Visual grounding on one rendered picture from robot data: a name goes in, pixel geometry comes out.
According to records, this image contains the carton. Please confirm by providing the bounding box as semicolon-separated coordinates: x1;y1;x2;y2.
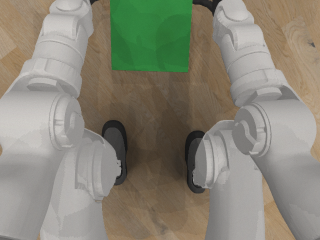
110;0;193;73

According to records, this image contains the right robot foot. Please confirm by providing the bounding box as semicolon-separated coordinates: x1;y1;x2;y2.
185;130;205;194

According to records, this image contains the left robot forearm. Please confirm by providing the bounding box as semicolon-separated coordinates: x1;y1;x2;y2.
0;0;94;100

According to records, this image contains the robot left thigh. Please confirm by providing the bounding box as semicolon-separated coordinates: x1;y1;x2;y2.
40;137;112;240

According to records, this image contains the left robot upper arm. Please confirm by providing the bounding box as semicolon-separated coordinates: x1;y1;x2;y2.
0;90;85;240

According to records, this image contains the right robot forearm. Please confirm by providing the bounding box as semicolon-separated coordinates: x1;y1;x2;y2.
212;0;317;134

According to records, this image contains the right robot upper arm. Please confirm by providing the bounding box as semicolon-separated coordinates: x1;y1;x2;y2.
231;99;320;240

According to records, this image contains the robot right hand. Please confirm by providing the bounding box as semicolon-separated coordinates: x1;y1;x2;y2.
192;0;222;16

